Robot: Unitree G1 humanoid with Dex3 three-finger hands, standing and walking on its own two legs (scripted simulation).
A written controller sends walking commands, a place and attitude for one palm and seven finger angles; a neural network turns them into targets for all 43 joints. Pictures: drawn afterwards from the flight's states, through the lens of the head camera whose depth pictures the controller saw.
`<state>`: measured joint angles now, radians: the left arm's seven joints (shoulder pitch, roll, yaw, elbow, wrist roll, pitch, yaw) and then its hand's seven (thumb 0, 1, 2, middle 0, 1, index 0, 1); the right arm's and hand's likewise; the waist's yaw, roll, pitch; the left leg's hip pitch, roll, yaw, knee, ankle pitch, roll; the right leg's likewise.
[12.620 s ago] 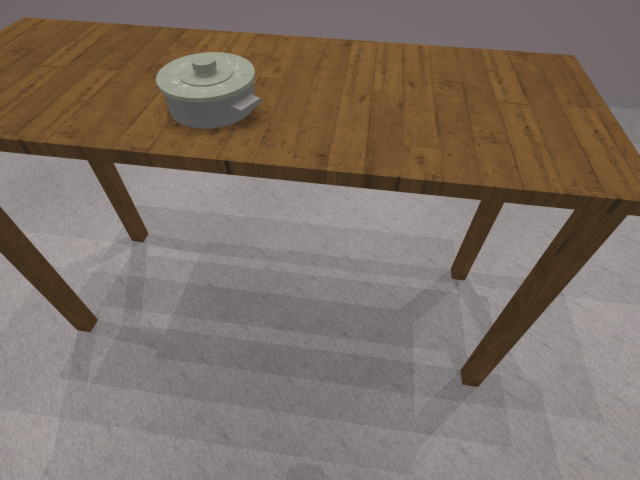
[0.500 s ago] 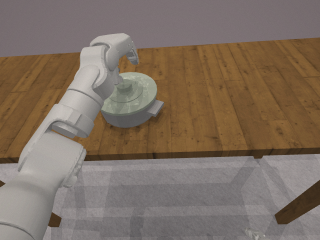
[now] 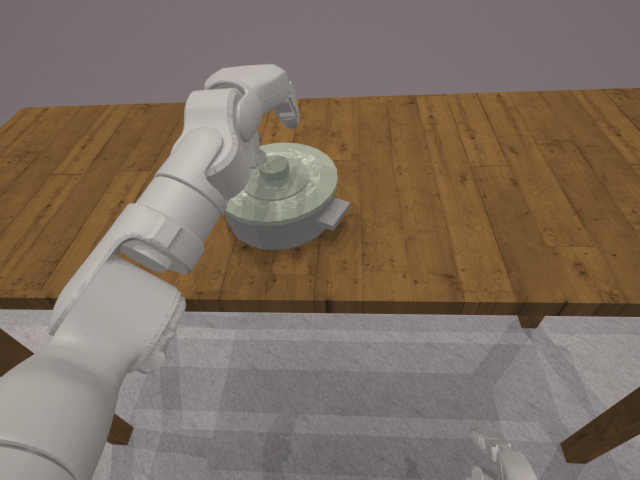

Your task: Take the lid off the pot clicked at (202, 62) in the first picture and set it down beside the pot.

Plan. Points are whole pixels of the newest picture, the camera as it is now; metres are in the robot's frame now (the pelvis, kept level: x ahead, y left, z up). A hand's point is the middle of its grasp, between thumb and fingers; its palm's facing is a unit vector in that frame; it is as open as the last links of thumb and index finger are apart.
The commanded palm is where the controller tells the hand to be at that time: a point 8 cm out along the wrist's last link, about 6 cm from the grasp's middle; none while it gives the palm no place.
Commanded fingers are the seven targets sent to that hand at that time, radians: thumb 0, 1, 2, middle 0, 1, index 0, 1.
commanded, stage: lower the open fingers around the knob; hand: left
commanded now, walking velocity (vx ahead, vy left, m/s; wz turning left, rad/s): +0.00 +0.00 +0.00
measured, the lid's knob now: (273, 167) +0.49 +0.08 +0.15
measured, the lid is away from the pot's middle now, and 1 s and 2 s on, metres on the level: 0.00 0.00 0.00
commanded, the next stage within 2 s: close the fingers and squeeze the knob in 1.04 s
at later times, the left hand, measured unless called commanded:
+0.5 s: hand (264, 165) +0.46 +0.08 +0.18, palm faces -0.34 -0.07 -0.94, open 10.2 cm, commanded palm +0.45 +0.09 +0.24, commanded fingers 0.00 -0.41 1.69 -0.86 -0.08 -0.86 -0.08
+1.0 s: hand (269, 165) +0.46 +0.07 +0.17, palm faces -0.35 -0.04 -0.94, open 10.2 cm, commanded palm +0.45 +0.08 +0.23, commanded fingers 0.00 -0.41 1.69 -0.86 -0.08 -0.86 -0.08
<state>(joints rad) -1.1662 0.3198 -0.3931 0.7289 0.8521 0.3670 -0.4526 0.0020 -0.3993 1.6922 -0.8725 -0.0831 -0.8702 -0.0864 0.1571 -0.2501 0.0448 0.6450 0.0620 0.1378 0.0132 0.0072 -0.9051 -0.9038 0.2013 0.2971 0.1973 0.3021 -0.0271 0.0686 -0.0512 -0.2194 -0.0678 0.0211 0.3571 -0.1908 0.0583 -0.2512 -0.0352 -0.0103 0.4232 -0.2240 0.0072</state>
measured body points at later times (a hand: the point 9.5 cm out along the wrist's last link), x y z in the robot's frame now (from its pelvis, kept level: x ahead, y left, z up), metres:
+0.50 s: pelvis +0.00 +0.00 +0.00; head +0.02 -0.03 +0.45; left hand +0.47 +0.08 +0.23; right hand +0.11 -0.26 -0.13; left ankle -0.01 +0.08 -0.74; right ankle -0.01 -0.13 -0.74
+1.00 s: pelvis +0.00 +0.00 +0.00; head +0.02 -0.03 +0.45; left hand +0.48 +0.07 +0.23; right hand +0.11 -0.25 -0.13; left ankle -0.01 +0.08 -0.74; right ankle -0.01 -0.13 -0.74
